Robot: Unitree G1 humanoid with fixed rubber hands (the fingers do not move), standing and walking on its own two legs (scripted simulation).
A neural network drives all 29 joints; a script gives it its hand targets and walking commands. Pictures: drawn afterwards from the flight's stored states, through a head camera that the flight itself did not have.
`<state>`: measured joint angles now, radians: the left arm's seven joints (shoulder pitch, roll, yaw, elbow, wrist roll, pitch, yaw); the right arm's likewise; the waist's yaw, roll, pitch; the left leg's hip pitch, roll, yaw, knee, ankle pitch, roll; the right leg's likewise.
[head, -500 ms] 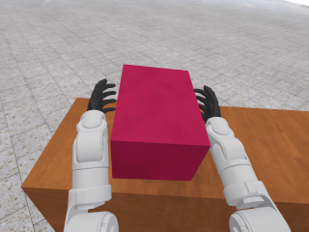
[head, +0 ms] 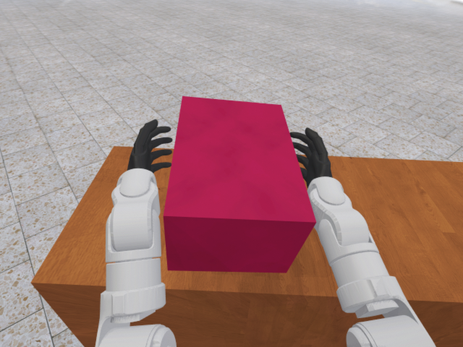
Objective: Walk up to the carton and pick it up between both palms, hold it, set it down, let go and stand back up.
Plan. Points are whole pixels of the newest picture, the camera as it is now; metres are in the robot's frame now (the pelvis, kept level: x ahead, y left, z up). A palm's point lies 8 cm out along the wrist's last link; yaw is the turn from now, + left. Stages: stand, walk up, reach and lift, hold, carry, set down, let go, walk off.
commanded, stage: hold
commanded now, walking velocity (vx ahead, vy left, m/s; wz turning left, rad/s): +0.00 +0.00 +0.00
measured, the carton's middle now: (230, 178) +0.37 +0.01 +0.15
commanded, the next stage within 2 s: none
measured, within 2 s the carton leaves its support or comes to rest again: neither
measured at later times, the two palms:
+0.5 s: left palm (144, 169) +0.35 +0.15 +0.20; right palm (317, 176) +0.35 -0.14 +0.17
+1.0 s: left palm (143, 169) +0.35 +0.15 +0.19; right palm (316, 175) +0.36 -0.14 +0.17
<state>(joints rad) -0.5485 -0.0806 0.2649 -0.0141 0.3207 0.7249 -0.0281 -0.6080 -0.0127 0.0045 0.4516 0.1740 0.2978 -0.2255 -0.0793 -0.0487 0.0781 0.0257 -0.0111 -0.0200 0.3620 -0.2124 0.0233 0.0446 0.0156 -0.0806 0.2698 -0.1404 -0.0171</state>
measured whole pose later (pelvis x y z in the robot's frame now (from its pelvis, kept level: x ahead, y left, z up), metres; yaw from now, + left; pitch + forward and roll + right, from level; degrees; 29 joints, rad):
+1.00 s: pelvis +0.00 +0.00 +0.00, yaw +0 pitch -10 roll -1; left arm -0.58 -0.08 0.28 0.02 0.33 0.73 -0.03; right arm -0.63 0.00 -0.02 0.49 0.16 0.29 -0.21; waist -0.08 -0.06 0.07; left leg 0.02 -0.01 -0.01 0.35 -0.20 0.02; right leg 0.03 0.01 -0.08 0.27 -0.14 -0.02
